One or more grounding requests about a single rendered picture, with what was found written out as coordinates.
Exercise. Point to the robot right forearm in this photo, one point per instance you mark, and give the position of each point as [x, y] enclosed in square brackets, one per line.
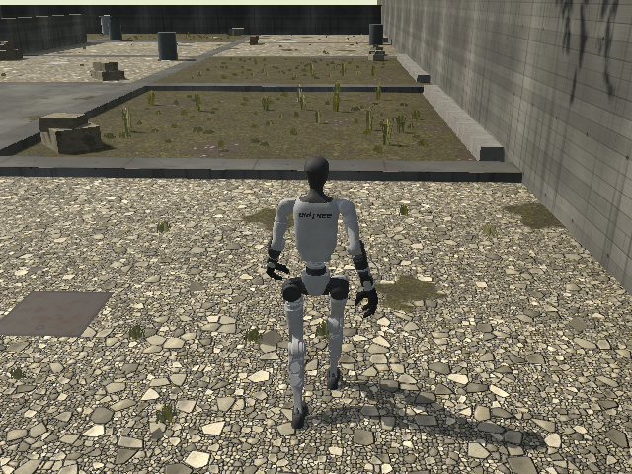
[363, 269]

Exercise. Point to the robot left foot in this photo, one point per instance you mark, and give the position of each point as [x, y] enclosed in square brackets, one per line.
[298, 419]

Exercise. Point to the robot left forearm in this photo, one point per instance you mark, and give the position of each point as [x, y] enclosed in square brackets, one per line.
[273, 255]

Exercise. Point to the robot left hand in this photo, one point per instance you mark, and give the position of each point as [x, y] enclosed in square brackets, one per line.
[281, 267]

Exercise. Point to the left robot upper arm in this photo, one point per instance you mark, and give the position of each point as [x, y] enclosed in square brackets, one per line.
[284, 209]

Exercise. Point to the robot right hand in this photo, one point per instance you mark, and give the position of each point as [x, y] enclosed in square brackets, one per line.
[372, 301]

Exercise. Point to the right robot upper arm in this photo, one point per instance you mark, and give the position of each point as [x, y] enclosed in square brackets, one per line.
[347, 209]

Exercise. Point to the left robot thigh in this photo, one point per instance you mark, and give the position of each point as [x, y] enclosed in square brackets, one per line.
[293, 306]

